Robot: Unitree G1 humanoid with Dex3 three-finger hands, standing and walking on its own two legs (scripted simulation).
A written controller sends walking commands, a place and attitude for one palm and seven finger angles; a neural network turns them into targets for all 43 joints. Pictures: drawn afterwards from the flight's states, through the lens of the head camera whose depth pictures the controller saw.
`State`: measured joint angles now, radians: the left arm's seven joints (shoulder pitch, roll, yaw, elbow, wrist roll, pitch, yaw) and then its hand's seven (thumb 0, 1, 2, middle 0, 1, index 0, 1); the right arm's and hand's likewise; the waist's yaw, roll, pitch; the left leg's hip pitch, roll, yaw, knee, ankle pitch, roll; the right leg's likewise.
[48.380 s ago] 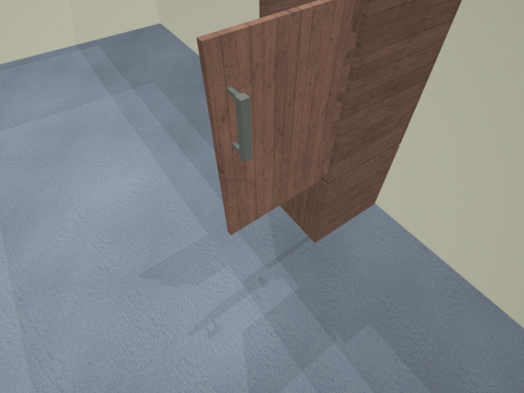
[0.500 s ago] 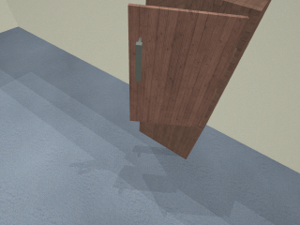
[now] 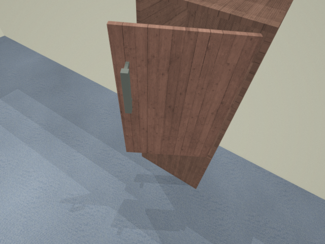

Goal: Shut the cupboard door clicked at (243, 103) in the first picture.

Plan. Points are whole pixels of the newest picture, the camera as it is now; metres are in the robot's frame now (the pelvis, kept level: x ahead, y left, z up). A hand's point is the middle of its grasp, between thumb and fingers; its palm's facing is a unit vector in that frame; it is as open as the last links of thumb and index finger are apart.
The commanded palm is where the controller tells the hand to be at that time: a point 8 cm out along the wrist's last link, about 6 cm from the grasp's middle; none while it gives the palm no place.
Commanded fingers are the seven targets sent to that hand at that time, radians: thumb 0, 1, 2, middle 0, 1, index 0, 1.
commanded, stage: come to a stop and stand still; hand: left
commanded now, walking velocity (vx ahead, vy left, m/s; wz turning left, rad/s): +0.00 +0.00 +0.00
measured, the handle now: (127, 88) +0.52 +0.13 +0.08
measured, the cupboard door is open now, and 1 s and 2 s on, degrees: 30 30 30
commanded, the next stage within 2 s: look again from close up in 1.04 s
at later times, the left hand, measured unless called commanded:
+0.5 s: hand out of the picture +0.12 +0.16 -0.16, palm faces +0.04 -0.97 -0.25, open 7.4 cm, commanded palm none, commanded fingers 0.00 0.90 0.90 -0.20 -0.30 -0.20 -0.30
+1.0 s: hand out of the picture +0.02 +0.22 -0.17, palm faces +0.02 -0.97 -0.25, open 7.4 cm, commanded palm none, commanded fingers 0.00 0.90 0.90 -0.20 -0.30 -0.20 -0.30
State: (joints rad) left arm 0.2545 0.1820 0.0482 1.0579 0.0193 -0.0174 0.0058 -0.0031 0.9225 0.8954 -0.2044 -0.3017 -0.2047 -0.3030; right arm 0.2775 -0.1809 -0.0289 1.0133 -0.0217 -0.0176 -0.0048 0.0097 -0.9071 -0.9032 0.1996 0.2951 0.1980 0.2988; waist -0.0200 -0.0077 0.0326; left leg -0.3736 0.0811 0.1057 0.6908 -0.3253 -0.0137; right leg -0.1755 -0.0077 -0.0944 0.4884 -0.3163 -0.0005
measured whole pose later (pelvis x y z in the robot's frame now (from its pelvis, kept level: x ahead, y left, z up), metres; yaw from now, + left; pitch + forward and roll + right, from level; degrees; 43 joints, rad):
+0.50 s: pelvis +0.05 -0.03 +0.00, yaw +1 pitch +0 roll +1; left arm 0.15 0.18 0.04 0.97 0.03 0.02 0.03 0.00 0.90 0.90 -0.20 -0.30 -0.20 -0.30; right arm 0.12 -0.23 -0.06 0.99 0.00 0.07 -0.02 0.01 -0.91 -0.90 0.20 0.30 0.20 0.30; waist 0.01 0.01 0.11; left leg -0.41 -0.01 0.00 1.04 -0.51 -0.04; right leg -0.29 -0.04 -0.05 0.54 -0.25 -0.02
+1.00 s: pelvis +0.01 +0.02 +0.00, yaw +0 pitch -2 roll +0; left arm 0.33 0.21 0.00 0.98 0.02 0.03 0.03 0.00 0.90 0.90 -0.20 -0.30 -0.20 -0.30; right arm 0.27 -0.19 -0.01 0.93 -0.01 0.01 0.00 0.00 -0.93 -0.90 0.20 0.30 0.20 0.30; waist 0.02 0.00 0.02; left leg -0.21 -0.03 0.10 0.55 -0.30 0.06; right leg -0.31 -0.08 0.03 0.54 -0.20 0.02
